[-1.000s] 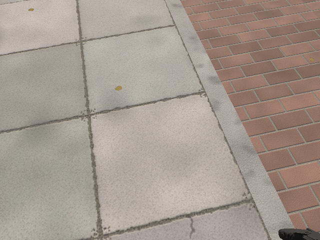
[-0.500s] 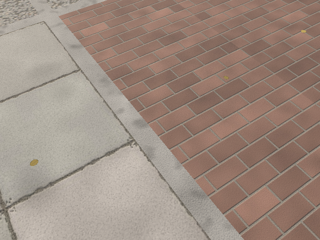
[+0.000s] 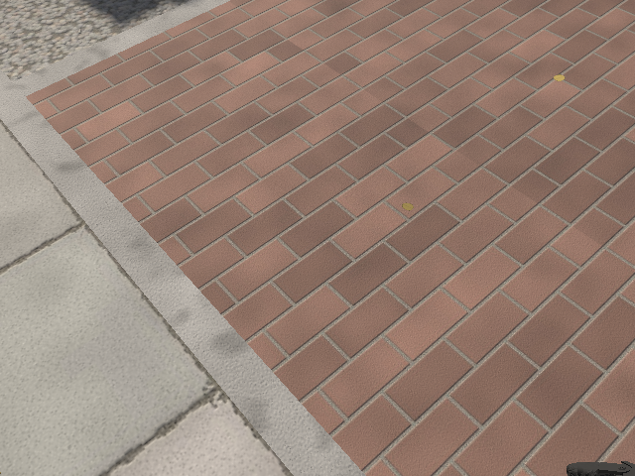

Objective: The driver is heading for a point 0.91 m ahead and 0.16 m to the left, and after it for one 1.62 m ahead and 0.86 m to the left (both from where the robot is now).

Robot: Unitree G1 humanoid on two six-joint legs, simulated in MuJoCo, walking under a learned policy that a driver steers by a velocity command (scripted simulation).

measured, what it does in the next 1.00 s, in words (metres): walks ahead: left foot, then right foot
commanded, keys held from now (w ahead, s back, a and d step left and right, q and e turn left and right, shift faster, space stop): w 0.58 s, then w+q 0.42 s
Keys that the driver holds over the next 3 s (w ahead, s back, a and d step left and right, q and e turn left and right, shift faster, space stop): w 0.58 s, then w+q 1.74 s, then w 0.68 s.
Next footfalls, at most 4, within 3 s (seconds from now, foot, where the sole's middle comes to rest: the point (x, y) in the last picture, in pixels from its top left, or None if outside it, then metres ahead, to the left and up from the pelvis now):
0.16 left None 0.28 0.15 -0.78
0.68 right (415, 429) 0.56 -0.10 -0.78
1.22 left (293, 324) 0.81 0.18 -0.78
1.70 right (330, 217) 1.15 0.10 -0.78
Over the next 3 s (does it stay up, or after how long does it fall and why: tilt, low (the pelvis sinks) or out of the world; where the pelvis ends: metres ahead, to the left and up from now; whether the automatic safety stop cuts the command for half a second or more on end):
stays up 1.43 0.64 0.00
